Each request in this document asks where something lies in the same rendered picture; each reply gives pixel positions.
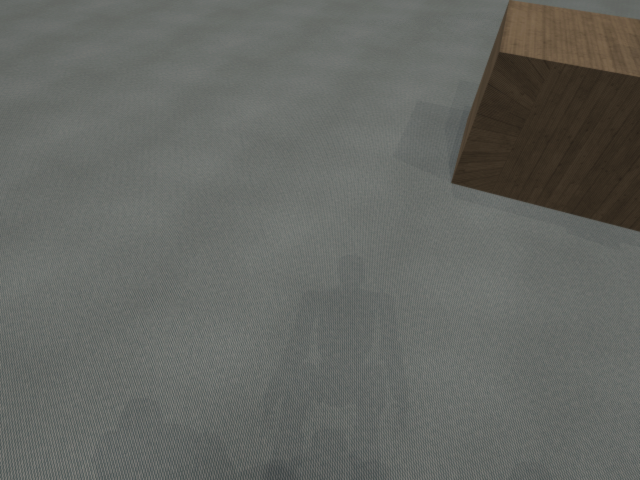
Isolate pedestal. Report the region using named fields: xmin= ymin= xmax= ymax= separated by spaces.
xmin=451 ymin=0 xmax=640 ymax=232

